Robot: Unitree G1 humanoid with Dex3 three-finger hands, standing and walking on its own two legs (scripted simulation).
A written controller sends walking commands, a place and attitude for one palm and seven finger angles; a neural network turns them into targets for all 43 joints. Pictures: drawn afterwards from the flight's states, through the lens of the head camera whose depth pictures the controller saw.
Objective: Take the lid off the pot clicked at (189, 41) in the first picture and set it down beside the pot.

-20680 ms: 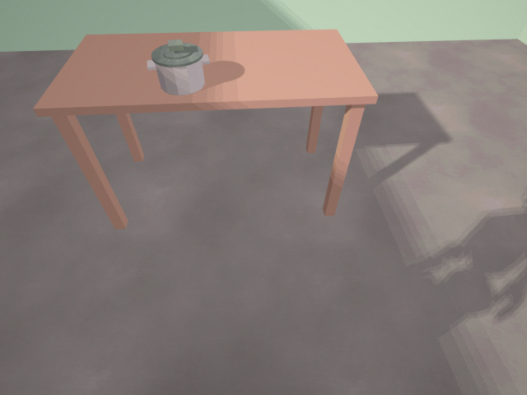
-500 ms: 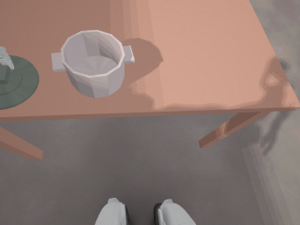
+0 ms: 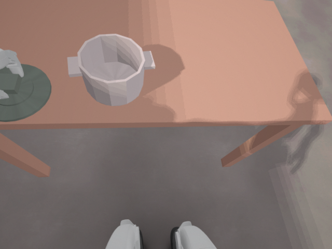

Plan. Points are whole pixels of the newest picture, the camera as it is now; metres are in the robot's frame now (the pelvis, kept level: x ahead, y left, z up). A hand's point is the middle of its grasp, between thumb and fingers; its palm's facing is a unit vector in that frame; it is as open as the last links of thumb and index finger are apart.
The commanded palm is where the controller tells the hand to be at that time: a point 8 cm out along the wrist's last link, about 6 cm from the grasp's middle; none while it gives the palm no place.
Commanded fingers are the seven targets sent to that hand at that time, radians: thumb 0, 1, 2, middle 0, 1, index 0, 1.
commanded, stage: open the fingers wide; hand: left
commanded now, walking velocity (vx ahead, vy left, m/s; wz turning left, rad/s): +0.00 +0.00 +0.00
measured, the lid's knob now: (7, 83) +0.50 +0.35 +0.01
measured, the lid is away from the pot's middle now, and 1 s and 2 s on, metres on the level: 0.24 0.24 0.24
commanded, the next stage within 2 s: raise the empty hand in 0.50 s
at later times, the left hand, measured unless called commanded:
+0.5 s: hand out of the picture +0.48 +0.35 +0.03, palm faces -0.49 -0.11 -0.87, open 10.8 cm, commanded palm +0.53 +0.33 +0.08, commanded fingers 0.00 0.09 0.43 -0.29 -0.98 -0.29 -0.98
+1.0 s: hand out of the picture +0.49 +0.34 +0.07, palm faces -0.46 -0.12 -0.88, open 10.9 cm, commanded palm +0.53 +0.32 +0.13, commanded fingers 0.00 0.09 0.44 -0.29 -0.98 -0.29 -0.98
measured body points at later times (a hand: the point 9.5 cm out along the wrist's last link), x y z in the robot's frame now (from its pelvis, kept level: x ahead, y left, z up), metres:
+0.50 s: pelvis +0.00 +0.00 +0.00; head +0.15 +0.05 +0.42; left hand +0.51 +0.35 +0.08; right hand -0.02 -0.27 -0.10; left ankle +0.03 +0.04 -0.68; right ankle +0.01 -0.17 -0.68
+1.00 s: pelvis +0.01 +0.00 +0.01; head +0.13 +0.04 +0.44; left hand +0.51 +0.35 +0.12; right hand +0.00 -0.28 -0.10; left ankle +0.02 +0.04 -0.68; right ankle +0.01 -0.17 -0.68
